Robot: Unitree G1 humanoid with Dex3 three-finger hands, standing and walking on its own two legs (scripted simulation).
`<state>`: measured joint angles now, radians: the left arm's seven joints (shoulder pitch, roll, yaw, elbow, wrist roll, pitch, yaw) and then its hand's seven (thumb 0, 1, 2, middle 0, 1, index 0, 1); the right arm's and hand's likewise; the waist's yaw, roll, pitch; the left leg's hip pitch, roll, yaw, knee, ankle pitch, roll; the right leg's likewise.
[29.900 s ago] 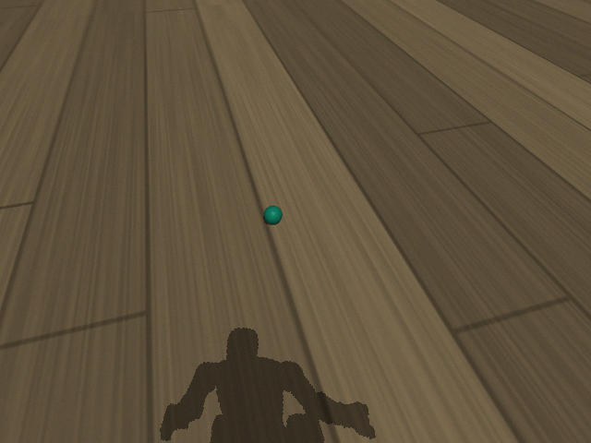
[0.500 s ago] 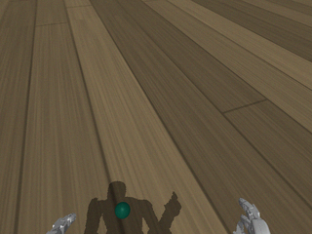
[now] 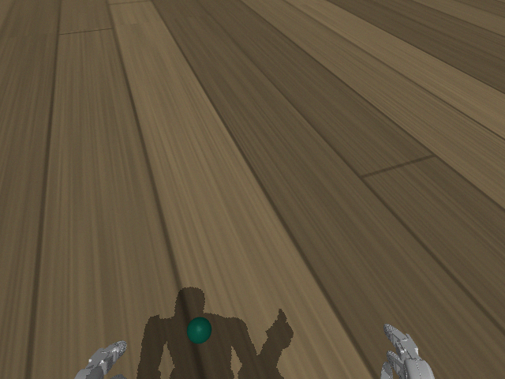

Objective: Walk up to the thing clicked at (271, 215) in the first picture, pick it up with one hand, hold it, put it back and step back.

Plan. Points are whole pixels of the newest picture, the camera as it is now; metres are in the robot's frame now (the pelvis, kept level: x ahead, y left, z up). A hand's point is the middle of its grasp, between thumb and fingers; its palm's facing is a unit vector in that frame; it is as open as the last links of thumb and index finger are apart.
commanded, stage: home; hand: left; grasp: from above
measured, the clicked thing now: (199, 330) +0.48 +0.17 -0.67
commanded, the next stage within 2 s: stand in 1.42 s
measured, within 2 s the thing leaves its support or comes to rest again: neither
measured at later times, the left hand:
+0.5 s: hand out of the picture +0.18 +0.18 -0.05, palm faces +0.05 -0.98 -0.19, open 7.4 cm
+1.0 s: hand out of the picture +0.19 +0.18 -0.05, palm faces +0.04 -0.98 -0.20, open 7.4 cm
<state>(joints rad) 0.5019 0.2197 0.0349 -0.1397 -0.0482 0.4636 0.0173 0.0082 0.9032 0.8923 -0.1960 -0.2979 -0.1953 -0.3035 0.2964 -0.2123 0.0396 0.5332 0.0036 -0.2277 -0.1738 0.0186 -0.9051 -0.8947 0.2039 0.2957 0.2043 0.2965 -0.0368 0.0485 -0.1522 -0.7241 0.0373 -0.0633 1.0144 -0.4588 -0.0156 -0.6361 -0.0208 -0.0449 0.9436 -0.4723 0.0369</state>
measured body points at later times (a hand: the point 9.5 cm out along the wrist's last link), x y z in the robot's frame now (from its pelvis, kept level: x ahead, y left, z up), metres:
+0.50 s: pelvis +0.01 +0.00 +0.00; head +0.04 +0.00 +0.45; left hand +0.17 +0.23 -0.03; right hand +0.18 -0.25 -0.06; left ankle +0.03 +0.12 -0.68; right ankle +0.00 -0.15 -0.68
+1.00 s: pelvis +0.02 +0.00 +0.00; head +0.05 +0.01 +0.45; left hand +0.18 +0.23 -0.03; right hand +0.19 -0.25 -0.06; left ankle +0.03 +0.12 -0.68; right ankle +0.00 -0.15 -0.68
